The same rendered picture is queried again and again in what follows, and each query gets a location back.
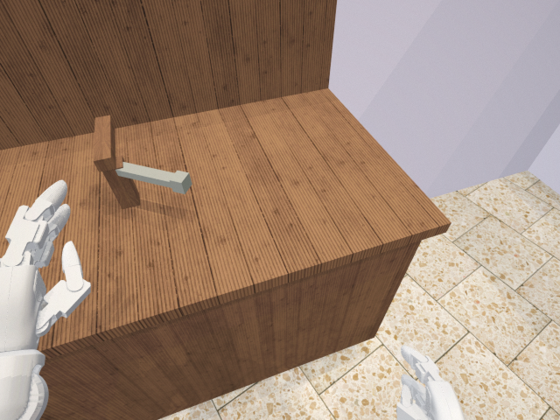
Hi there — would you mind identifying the left robot hand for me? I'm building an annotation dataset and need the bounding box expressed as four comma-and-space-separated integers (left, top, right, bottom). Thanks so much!
0, 180, 91, 353

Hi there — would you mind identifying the left robot forearm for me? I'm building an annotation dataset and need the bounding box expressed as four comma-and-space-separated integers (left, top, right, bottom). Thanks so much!
0, 349, 49, 420

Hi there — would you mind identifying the counter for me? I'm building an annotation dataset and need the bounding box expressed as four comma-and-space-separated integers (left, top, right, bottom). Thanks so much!
0, 0, 452, 420

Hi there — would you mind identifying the right robot hand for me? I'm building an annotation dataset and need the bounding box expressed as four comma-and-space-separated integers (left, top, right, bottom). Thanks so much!
396, 346, 466, 420

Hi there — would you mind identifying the tap lever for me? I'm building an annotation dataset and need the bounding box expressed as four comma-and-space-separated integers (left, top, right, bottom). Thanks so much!
115, 162, 192, 194

